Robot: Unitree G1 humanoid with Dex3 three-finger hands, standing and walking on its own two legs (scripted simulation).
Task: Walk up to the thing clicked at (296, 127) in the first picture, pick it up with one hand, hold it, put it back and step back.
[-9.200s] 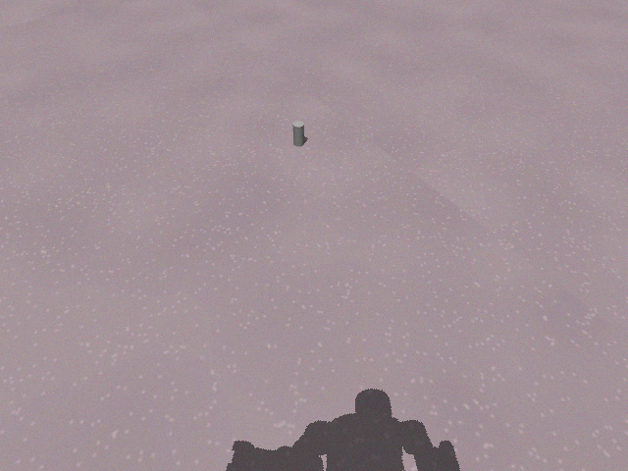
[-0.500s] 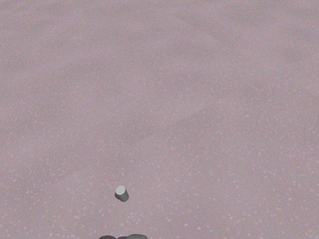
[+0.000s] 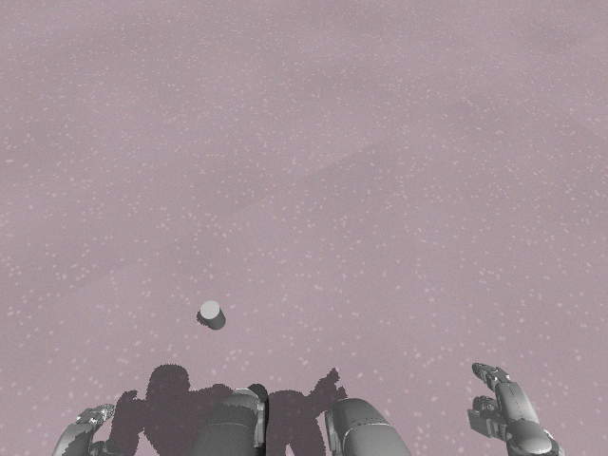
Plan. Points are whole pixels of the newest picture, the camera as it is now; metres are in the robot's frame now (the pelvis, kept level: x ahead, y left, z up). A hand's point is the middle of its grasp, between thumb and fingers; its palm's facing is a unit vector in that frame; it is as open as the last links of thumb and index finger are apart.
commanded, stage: walk up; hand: left
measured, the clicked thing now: (213, 315) +0.48 +0.26 -0.69
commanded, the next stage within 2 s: stand in 1.34 s
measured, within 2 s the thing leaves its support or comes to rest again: neither
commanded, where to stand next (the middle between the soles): +0.08 +0.01 m, yaw -2 degrees
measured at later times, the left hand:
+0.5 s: hand out of the picture -0.05 +0.26 -0.12, palm faces +0.07 -0.90 -0.43, open 7.4 cm
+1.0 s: hand out of the picture -0.05 +0.24 -0.12, palm faces +0.05 -0.93 -0.37, open 7.4 cm
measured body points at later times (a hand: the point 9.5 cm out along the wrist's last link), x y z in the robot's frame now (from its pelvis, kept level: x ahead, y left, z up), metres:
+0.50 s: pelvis -0.09 -0.02 +0.01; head -0.05 -0.04 +0.46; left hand -0.05 +0.31 -0.09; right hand -0.03 -0.34 -0.12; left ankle -0.13 +0.11 -0.71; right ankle -0.07 -0.12 -0.71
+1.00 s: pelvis -0.10 -0.02 +0.02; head -0.09 -0.03 +0.47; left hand -0.05 +0.29 -0.10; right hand +0.02 -0.32 -0.10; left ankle -0.12 +0.11 -0.71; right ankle -0.08 -0.15 -0.71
